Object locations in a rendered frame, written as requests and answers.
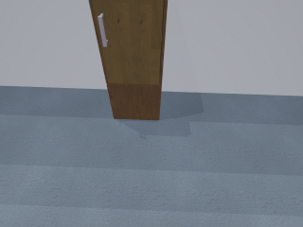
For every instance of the cupboard door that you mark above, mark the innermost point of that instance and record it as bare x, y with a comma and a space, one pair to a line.
133, 29

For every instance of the handle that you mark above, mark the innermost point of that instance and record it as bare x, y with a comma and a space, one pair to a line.
102, 30

